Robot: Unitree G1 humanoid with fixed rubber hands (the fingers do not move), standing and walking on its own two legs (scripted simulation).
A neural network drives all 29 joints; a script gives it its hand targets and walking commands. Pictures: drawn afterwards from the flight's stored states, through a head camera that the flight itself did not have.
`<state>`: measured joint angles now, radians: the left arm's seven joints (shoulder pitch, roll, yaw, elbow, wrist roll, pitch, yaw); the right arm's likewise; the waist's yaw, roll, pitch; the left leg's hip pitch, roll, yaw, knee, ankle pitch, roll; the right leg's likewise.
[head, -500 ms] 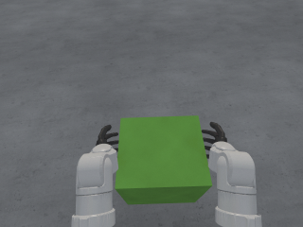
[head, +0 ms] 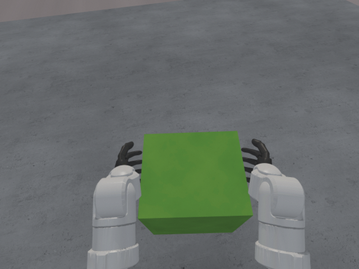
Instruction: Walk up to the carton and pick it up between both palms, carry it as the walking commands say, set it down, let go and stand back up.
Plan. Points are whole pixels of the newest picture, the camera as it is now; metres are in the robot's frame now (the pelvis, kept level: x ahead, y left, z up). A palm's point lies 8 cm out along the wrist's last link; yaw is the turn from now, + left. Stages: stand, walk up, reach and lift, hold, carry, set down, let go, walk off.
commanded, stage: carry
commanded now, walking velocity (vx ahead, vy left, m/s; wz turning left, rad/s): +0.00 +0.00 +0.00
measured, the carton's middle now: (191, 187) +0.32 -0.01 +0.00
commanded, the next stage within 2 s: none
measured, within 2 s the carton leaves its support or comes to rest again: neither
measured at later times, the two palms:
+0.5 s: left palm (123, 131) +0.42 +0.14 +0.10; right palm (242, 127) +0.42 -0.14 +0.10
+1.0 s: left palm (118, 138) +0.42 +0.16 +0.08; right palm (234, 132) +0.42 -0.12 +0.08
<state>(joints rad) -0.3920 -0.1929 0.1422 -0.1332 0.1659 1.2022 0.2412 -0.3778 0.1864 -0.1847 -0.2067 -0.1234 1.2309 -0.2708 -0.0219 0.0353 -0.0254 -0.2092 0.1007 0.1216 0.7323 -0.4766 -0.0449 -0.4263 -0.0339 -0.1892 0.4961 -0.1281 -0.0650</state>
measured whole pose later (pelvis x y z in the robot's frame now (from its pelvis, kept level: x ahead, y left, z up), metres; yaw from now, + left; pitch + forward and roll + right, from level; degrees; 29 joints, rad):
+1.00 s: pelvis +0.12 +0.02 +0.01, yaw -1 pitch +5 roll -1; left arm -0.34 -0.17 0.13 -0.03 0.17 1.12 0.24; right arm -0.33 0.17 -0.15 -0.05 -0.17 1.11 -0.21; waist -0.01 0.00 -0.11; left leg -0.25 0.07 0.17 0.56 -0.35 0.00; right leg -0.29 -0.06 -0.16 0.54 -0.30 0.01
